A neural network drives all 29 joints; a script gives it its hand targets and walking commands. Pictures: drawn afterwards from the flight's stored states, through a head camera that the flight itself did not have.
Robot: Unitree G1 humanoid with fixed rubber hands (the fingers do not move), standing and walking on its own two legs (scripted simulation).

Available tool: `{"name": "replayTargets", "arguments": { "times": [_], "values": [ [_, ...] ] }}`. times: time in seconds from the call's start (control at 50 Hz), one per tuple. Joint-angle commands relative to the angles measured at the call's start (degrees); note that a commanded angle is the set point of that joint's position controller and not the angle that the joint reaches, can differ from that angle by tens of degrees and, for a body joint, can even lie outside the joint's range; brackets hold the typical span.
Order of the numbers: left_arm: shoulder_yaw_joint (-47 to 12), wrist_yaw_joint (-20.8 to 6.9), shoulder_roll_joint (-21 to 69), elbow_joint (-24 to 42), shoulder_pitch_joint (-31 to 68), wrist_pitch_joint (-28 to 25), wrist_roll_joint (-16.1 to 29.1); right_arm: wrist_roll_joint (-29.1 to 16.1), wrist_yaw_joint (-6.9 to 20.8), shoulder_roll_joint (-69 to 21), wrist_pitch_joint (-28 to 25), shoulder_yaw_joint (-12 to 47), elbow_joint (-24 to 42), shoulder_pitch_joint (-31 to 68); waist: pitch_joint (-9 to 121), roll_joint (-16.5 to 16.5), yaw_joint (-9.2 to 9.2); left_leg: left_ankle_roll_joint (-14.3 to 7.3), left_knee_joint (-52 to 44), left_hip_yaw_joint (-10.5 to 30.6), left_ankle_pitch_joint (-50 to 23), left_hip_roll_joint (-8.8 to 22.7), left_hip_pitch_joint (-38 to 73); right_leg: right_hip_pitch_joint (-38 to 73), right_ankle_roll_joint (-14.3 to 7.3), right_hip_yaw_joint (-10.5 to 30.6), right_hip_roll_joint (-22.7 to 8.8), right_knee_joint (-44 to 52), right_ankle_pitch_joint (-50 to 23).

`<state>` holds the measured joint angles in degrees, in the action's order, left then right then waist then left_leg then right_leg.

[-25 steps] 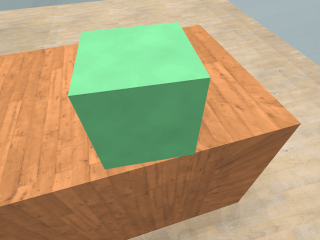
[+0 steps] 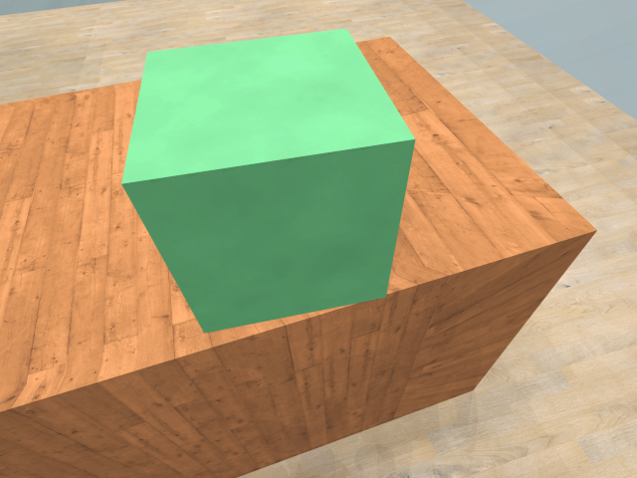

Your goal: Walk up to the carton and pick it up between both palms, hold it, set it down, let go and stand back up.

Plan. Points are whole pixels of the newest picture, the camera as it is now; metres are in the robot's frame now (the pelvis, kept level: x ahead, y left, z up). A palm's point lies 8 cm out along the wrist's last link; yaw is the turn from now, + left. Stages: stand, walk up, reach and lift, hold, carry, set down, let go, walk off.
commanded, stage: reach and lift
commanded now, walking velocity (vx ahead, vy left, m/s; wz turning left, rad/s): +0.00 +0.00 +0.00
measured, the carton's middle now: (274, 182) +0.46 +0.07 +0.13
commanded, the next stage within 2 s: none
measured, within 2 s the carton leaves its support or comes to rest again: neither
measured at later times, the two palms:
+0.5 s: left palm out of the picture +0.05 +0.24 -0.10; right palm out of the picture +0.11 -0.22 -0.12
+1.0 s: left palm out of the picture +0.10 +0.24 -0.02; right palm out of the picture +0.14 -0.23 -0.04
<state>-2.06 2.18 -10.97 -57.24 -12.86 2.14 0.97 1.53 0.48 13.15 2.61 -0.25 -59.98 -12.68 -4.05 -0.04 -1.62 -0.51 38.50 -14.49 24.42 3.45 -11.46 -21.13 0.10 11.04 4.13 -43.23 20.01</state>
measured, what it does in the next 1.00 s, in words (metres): stands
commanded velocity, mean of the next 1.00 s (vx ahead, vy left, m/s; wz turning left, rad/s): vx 0.00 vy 0.00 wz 0.00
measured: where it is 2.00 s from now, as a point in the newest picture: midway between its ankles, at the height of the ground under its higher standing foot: outside the picture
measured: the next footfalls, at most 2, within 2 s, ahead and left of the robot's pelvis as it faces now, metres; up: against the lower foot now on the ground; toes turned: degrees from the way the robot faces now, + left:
none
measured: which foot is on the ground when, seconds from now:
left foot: down 0.00-1.00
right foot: down 0.00-1.00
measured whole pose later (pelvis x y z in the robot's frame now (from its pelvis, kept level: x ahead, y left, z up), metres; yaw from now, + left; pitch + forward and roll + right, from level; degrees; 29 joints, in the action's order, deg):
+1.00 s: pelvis -0.03 -0.03 +0.02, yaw +11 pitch -10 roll +0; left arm 3.2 -1.9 -13.4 -24.6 -8.4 17.3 2.6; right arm -2.8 -2.4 9.3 10.1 -2.5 -17.6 -18.3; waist -6.6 1.5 -2.0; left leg 1.0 29.2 -4.9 15.4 3.1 -4.1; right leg -7.2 -1.9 -1.3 1.1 -29.7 13.0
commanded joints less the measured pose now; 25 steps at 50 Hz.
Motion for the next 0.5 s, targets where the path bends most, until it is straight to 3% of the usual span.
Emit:
{"name": "replayTargets", "arguments": {
  "times": [0.0,0.04,0.1,0.16,0.18,0.2,0.22,0.24,0.26,0.28,0.32,0.36,0.38,0.4,0.44,0.48],
  "values": [
    [2.7,-1.3,-12.6,14.2,32.5,17.5,1.2,6.0,5.2,8.6,-5.2,-8.6,10.9,25.7,2.7,-3.1,0.01,1.8,2.5,10.6,-2.9,0.5,-14.7,-9.2,-3.6,-12.1,-6.1,1.0,-2.1],
    [4.3,-3.9,-12.1,25.5,28.0,26.0,-2.9,1.1,4.3,9.7,-1.5,-8.4,16.7,19.3,14.8,-2.5,0.52,4.0,9.7,6.8,-10.1,0.7,-12.0,-3.3,-2.2,-10.5,-5.8,-1.9,-16.3],
    [8.7,-7.4,-13.1,36.0,17.0,32.8,-8.2,-6.9,1.0,9.7,1.0,-7.7,21.7,10.9,28.8,-1.7,0.71,6.6,17.1,6.0,-24.5,0.5,-3.9,0.8,-1.1,-13.2,-3.7,-5.6,-37.3],
    [9.3,-8.4,-11.3,41.9,5.8,36.2,-10.1,-11.8,0.1,9.7,3.1,-4.5,21.8,3.3,29.6,1.0,0.33,7.4,14.2,9.4,-33.6,2.4,4.3,-0.7,-2.5,-16.7,-1.2,-4.6,-32.6],
    [9.1,-8.5,-10.0,45.3,3.0,36.7,-10.9,-12.7,0.3,10.3,3.7,-3.7,22.4,1.6,28.9,1.7,-0.63,7.1,11.0,10.6,-30.8,2.5,7.0,-0.3,-3.5,-17.1,-0.5,-2.3,-27.5],
    [7.1,-7.9,-8.3,49.4,1.5,37.1,-10.7,-12.0,0.4,10.1,4.8,-3.9,25.7,1.8,22.6,3.2,-0.69,7.0,3.2,13.5,-16.0,3.7,1.9,3.4,-4.0,-16.1,-0.4,1.1,-15.3],
    [5.9,-7.2,-8.9,48.5,2.0,36.6,-10.1,-10.0,0.1,10.0,5.9,-4.4,26.2,1.3,15.6,2.5,-1.8,5.2,1.8,12.6,-12.7,4.0,-3.9,4.8,-3.9,-16.1,-1.0,0.8,-15.8],
    [5.8,-6.8,-9.4,50.2,1.5,35.5,-9.3,-8.8,-0.9,10.3,6.3,-5.1,27.0,2.0,12.6,0.4,-2.05,3.5,0.9,11.0,-13.1,2.1,-4.6,5.9,-3.3,-14.9,-1.3,2.7,-16.9],
    [5.8,-6.7,-10.3,53.2,2.4,34.8,-8.7,-8.2,-1.6,8.8,6.7,-6.0,28.6,3.6,11.7,-3.1,-2.46,2.2,0.8,9.8,-7.2,0.3,-1.2,1.7,-2.4,-13.0,-2.3,6.8,-10.4],
    [5.0,-5.6,-11.8,53.5,4.4,34.6,-7.1,-7.2,-2.2,7.0,7.0,-6.3,30.8,3.9,6.2,-2.6,-2.23,1.4,-0.1,9.0,-4.1,0.2,-1.6,-1.9,-2.0,-12.2,-3.3,8.6,-7.2],
    [3.8,-3.8,-11.9,54.5,8.0,33.1,-6.1,-5.3,-1.9,4.9,6.9,-6.4,31.9,5.1,3.0,3.0,-2.03,-0.1,-3.7,9.0,1.1,1.3,-5.5,0.2,-2.0,-12.0,-3.0,8.4,-1.7],
    [4.5,-3.3,-11.5,52.1,9.2,29.2,-7.9,-4.8,-1.3,5.6,5.8,-5.3,32.4,5.6,1.8,12.0,-1.65,-4.6,-9.6,10.2,9.2,6.0,-22.2,14.6,-0.8,-14.4,0.1,0.8,-6.1],
    [5.5,-3.3,-11.3,50.9,9.3,26.6,-9.0,-4.6,-0.9,6.4,4.9,-4.9,32.2,6.1,2.2,15.2,-1.06,-6.9,-12.8,10.6,13.2,8.2,-32.6,25.0,0.1,-15.0,1.3,-3.3,-9.5],
    [6.2,-3.3,-11.5,50.0,9.6,24.0,-9.3,-4.2,-0.5,6.9,3.8,-5.1,32.2,7.3,3.3,16.3,-0.57,-8.5,-14.8,10.7,16.1,9.5,-40.5,32.7,0.8,-15.2,1.9,-6.1,-11.3],
    [6.5,-3.2,-12.6,50.0,10.8,19.9,-7.7,-3.3,-0.2,6.2,1.8,-6.0,33.9,8.6,5.5,12.7,-0.93,-9.9,-15.0,9.9,16.5,9.7,-46.8,38.5,1.3,-14.0,1.7,-6.6,-10.4],
    [5.6,-2.8,-14.1,51.4,13.5,17.3,-4.4,-2.3,-0.8,3.0,-0.2,-6.8,38.1,9.6,8.3,4.8,-1.99,-8.5,-10.5,8.4,11.8,7.1,-41.6,31.8,0.6,-10.8,-0.7,-1.2,-3.7]
  ]
}}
